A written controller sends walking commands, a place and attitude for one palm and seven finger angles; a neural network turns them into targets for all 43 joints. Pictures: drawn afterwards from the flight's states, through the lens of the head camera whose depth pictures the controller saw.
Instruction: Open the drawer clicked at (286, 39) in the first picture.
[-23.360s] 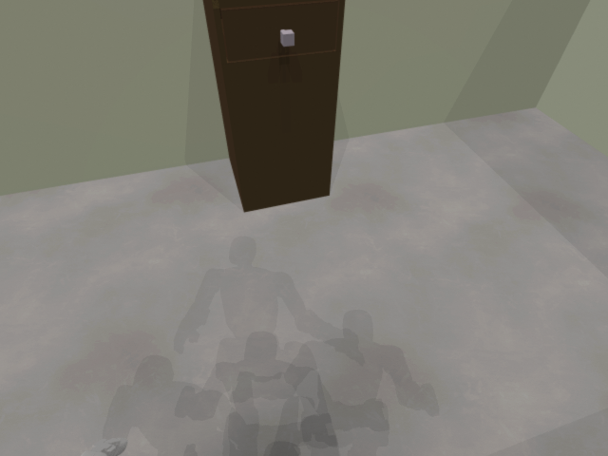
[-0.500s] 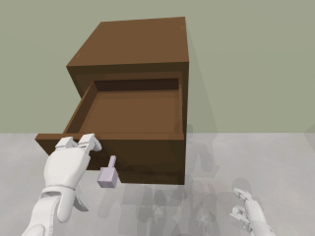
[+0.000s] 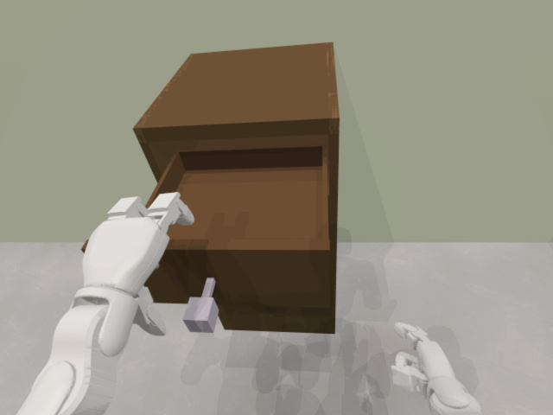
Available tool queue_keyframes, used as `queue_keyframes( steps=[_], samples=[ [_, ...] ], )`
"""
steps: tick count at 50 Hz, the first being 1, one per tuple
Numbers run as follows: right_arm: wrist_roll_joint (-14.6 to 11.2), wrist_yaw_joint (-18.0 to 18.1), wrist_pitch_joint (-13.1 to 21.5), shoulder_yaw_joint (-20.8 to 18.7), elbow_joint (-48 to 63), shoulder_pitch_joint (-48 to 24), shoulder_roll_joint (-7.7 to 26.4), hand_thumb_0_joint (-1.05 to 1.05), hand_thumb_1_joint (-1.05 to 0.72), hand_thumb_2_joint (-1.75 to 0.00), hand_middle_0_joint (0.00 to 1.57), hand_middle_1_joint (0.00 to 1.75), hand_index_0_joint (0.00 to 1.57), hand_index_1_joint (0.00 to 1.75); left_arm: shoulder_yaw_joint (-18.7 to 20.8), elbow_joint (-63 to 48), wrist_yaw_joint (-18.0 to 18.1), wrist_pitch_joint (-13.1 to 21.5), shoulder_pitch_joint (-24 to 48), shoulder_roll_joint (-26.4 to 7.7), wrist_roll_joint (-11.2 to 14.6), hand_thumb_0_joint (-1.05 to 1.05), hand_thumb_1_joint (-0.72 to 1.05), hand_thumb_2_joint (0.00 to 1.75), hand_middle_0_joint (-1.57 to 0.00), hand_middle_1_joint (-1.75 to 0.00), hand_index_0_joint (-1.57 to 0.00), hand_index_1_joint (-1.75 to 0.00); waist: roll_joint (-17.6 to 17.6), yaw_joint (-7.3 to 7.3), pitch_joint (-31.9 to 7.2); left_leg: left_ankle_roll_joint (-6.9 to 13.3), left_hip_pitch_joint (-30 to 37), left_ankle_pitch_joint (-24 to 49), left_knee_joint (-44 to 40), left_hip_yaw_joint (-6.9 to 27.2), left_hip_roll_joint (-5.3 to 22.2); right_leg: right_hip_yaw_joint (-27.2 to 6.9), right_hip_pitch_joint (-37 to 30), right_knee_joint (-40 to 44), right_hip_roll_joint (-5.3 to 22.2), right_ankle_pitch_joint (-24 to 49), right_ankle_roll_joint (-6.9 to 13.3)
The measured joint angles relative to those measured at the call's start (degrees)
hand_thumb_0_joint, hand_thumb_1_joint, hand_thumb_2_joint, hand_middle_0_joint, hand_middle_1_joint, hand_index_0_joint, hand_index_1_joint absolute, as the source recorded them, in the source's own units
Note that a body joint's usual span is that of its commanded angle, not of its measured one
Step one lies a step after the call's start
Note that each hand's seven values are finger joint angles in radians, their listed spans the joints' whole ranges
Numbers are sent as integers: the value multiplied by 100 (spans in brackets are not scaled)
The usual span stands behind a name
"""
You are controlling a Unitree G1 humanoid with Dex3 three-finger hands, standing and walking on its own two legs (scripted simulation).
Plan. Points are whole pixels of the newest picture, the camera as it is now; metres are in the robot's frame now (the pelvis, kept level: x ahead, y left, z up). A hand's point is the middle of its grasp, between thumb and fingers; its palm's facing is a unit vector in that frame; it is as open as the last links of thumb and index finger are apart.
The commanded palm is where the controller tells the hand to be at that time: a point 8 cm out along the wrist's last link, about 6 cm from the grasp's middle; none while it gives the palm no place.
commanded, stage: lift the hand off the handle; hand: left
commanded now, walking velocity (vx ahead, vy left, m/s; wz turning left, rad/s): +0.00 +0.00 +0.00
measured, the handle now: (204, 302) +0.27 +0.17 +0.02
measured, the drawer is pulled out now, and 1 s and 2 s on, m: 0.30 0.30 0.30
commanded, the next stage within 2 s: draw the hand back to the body in 0.26 s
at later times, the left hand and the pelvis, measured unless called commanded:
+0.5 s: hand (141, 262) +0.24 +0.21 +0.16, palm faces +0.14 -0.10 -0.98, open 13.8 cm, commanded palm +0.19 +0.22 +0.23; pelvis -0.01 -0.01 +0.00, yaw +0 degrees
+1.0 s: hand (94, 286) +0.19 +0.24 +0.17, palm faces +0.21 -0.24 -0.95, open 13.8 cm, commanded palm +0.15 +0.25 +0.22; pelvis -0.01 +0.00 +0.00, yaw +1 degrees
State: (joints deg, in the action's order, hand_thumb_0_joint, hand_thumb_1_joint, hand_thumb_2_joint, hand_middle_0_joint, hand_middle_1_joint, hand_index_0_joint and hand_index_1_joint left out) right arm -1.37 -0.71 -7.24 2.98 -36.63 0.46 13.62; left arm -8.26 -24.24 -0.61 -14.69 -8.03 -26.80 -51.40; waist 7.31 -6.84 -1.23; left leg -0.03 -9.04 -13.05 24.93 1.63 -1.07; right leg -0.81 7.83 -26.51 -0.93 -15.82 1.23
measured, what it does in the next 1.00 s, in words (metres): stands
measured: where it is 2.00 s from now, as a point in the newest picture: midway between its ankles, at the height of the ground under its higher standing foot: outside the picture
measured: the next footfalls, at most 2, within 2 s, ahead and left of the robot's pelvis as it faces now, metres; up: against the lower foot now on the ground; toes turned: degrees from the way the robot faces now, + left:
none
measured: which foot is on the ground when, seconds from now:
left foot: down 0.00-1.00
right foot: down 0.00-1.00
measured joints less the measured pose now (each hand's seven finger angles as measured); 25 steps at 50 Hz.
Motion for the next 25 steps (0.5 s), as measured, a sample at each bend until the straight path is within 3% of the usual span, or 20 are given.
queue_keyframes(
  steps=[15,19,25],
  samples=[
    [-112,-11,-27,77,13,-42,119,1,-90,-89,20,30,20,30,404,249,-561,-358,611,-296,388,0,-49,30,-32,-120,-32,-120,75,55,51,-61,5,133,-76,41,48,42,17,16,-46,95,49],
    [-96,40,10,71,60,7,161,1,-90,-89,20,30,20,30,396,268,-673,-202,502,-318,434,0,-49,30,-32,-120,-31,-120,51,86,78,-73,-43,127,-32,43,64,46,64,-23,-63,92,60],
    [-43,81,145,15,19,138,176,1,-90,-89,20,30,20,30,595,176,-516,239,235,-454,476,0,-49,30,-32,-120,-32,-120,-11,84,96,-87,-66,75,51,41,93,44,72,-65,-93,67,79]
  ],
)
